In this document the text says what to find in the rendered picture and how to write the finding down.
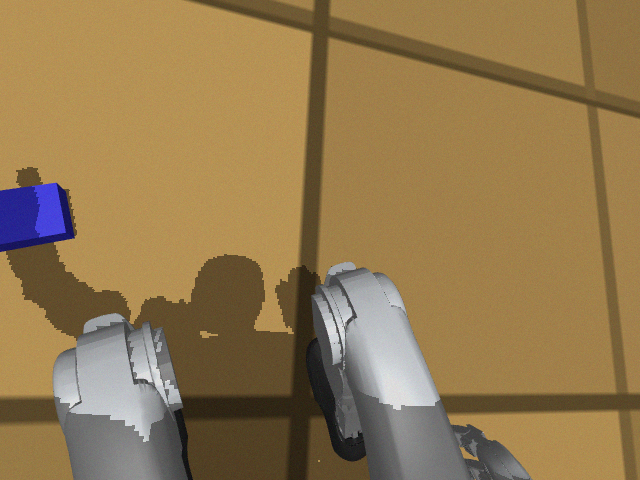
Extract right robot foot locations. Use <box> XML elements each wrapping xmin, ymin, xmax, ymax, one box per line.
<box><xmin>306</xmin><ymin>337</ymin><xmax>366</xmax><ymax>461</ymax></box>

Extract left robot foot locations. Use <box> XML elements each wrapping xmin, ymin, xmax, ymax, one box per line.
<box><xmin>174</xmin><ymin>409</ymin><xmax>193</xmax><ymax>480</ymax></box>

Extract right robot hand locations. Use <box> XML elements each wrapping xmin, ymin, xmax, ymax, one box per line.
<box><xmin>451</xmin><ymin>424</ymin><xmax>532</xmax><ymax>480</ymax></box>

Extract small box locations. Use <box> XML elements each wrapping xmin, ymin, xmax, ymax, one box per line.
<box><xmin>0</xmin><ymin>183</ymin><xmax>75</xmax><ymax>252</ymax></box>

